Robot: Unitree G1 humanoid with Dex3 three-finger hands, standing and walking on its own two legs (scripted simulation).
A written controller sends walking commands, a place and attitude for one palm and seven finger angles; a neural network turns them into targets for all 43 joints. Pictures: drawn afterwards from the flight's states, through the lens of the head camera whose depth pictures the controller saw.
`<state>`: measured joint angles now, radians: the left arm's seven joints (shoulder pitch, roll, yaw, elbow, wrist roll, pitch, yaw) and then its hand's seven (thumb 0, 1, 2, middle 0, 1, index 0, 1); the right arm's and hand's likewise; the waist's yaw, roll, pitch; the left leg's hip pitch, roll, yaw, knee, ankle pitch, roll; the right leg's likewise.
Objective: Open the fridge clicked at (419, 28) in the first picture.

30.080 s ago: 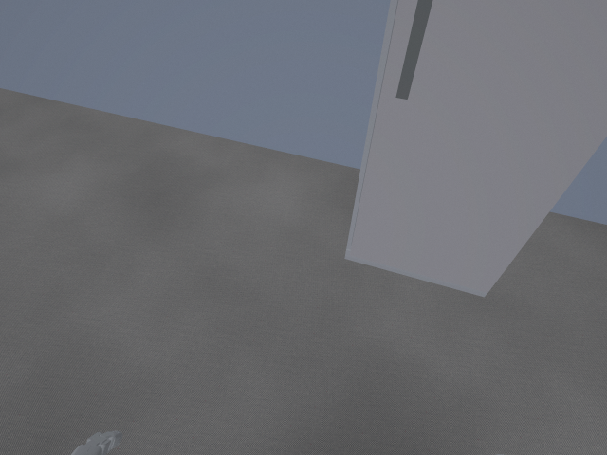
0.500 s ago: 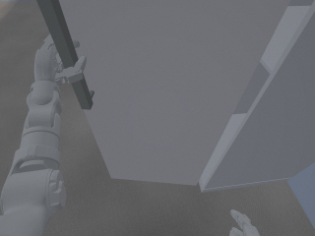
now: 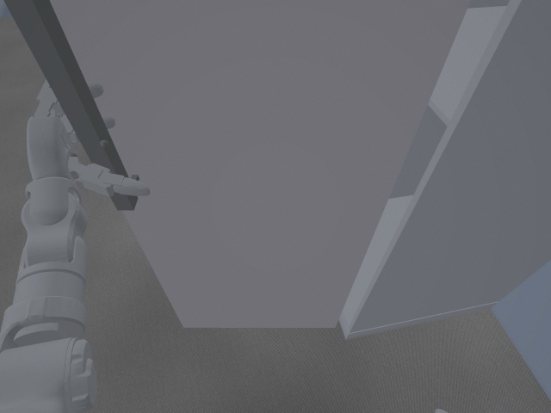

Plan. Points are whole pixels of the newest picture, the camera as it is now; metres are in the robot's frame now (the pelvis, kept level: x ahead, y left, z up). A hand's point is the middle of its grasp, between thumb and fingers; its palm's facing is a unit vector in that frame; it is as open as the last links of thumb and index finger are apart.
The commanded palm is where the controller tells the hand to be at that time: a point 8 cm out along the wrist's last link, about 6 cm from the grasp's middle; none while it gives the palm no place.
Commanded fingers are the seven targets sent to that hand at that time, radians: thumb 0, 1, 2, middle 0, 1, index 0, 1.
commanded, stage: slip the hand off the handle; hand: left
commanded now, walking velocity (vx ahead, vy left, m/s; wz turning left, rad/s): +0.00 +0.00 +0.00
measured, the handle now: (79, 81) +0.45 +0.26 +0.25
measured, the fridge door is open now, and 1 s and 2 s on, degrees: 78 78 78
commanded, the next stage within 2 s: draw the hand back to the body in 1.36 s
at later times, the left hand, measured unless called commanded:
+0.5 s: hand (55, 146) +0.41 +0.31 +0.18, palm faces +0.35 -0.93 -0.14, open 14.7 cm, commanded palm +0.38 +0.35 +0.18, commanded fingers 0.00 -0.55 0.20 -0.25 -1.15 -0.25 -1.15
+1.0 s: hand (9, 180) +0.36 +0.34 +0.18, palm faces +0.36 -0.92 -0.12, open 14.7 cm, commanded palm +0.32 +0.37 +0.18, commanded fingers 0.00 -0.55 0.20 -0.25 -1.15 -0.25 -1.15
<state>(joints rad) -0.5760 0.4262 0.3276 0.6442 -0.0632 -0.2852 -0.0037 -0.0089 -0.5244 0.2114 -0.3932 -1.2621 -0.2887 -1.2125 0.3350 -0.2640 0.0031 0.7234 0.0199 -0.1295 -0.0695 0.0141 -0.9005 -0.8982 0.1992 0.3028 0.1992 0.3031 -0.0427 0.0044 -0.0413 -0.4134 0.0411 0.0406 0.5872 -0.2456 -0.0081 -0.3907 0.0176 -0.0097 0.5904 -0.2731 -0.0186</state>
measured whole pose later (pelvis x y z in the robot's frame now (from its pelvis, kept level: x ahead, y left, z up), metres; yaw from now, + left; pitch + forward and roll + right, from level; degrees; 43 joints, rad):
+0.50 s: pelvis +0.04 +0.02 +0.00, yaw +1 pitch +6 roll -1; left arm -0.49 0.45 0.40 0.53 -0.10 -0.19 -0.11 -0.01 -0.55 0.20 -0.26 -1.15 -0.26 -1.15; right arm 0.28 -0.25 0.02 0.67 0.02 -0.09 -0.09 0.01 -0.90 -0.90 0.20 0.30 0.20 0.30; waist 0.01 0.01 -0.08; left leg -0.41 0.02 0.02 0.63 -0.32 0.01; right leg -0.36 -0.01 -0.03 0.60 -0.33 0.00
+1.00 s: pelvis +0.02 +0.02 -0.01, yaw +1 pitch +5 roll -1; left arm -0.33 0.50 0.53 0.46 -0.19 -0.21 -0.23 -0.01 -0.55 0.20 -0.26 -1.15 -0.26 -1.15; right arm 0.34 -0.26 0.02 0.65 0.03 -0.08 -0.10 0.01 -0.90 -0.90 0.20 0.30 0.20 0.30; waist 0.00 0.01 -0.09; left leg -0.45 0.03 0.03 0.67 -0.31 0.01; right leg -0.40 0.00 -0.02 0.63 -0.33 0.00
